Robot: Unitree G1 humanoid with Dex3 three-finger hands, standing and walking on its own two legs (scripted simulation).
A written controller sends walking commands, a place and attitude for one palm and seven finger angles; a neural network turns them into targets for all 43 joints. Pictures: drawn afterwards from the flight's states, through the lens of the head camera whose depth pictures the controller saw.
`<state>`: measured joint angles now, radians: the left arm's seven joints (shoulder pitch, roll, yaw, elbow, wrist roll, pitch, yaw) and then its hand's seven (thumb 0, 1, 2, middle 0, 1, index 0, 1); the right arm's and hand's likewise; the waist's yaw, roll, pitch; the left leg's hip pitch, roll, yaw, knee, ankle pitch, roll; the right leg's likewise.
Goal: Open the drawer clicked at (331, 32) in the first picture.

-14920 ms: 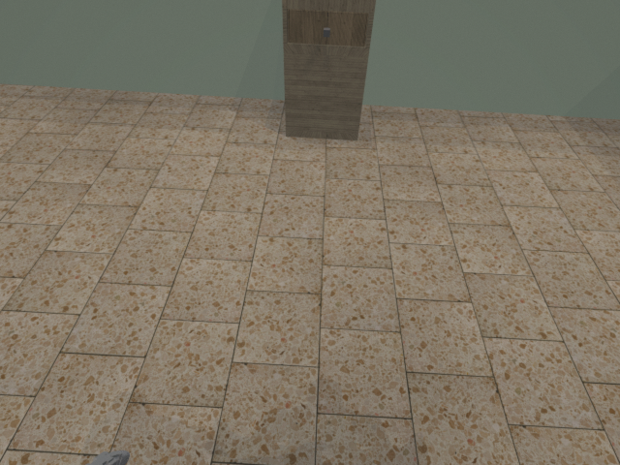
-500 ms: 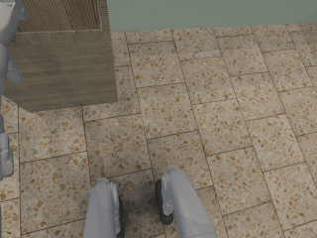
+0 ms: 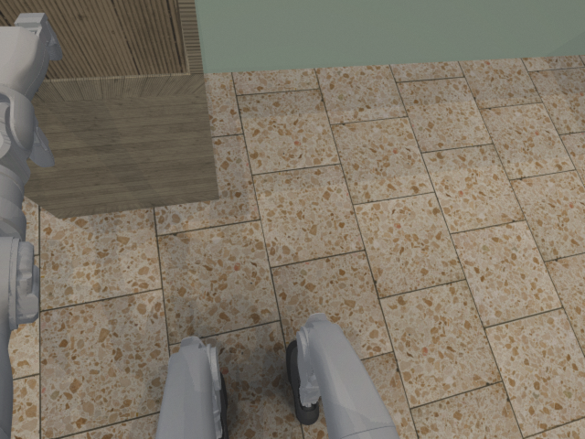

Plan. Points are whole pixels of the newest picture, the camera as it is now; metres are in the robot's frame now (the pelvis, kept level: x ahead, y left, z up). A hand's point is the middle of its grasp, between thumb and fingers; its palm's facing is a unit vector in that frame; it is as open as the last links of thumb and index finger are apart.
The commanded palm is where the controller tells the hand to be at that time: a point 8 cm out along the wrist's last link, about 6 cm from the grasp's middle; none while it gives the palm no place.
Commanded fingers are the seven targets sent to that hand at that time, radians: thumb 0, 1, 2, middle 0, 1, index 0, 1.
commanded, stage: close the thumb around the handle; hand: left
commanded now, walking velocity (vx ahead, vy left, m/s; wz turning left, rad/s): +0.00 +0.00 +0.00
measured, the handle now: (18, 61) +0.61 +0.27 +0.01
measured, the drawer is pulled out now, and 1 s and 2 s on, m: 0.00 0.00 0.00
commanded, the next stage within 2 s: pull the drawer open in 0.80 s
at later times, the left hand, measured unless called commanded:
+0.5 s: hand (27, 92) +0.57 +0.26 +0.01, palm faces -0.08 +0.02 -1.00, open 9.4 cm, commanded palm +0.58 +0.24 +0.04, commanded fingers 0.00 0.68 0.80 -0.38 -1.33 -0.38 -1.33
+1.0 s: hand (29, 101) +0.57 +0.27 -0.01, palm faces -0.06 +0.02 -1.00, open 6.2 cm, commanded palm +0.57 +0.23 +0.04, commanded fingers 0.00 0.90 0.90 -0.40 -1.35 -0.40 -1.35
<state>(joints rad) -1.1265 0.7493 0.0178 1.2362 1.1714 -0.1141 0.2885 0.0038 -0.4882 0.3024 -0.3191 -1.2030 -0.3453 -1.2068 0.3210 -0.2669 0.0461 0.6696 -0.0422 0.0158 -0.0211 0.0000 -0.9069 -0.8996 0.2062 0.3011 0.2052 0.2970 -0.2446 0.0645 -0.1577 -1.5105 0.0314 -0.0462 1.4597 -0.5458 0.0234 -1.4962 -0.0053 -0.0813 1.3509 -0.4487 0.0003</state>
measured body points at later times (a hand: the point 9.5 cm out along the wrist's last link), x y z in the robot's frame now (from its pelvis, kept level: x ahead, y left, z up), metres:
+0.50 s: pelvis +0.00 +0.00 +0.00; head +0.19 +0.03 +0.40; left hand +0.57 +0.26 +0.06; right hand -0.01 -0.27 -0.11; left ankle +0.05 +0.11 -0.57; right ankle +0.08 -0.13 -0.57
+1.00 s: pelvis +0.01 +0.00 +0.00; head +0.20 +0.03 +0.40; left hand +0.56 +0.26 +0.05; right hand +0.00 -0.26 -0.11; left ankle +0.05 +0.11 -0.57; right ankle +0.08 -0.13 -0.57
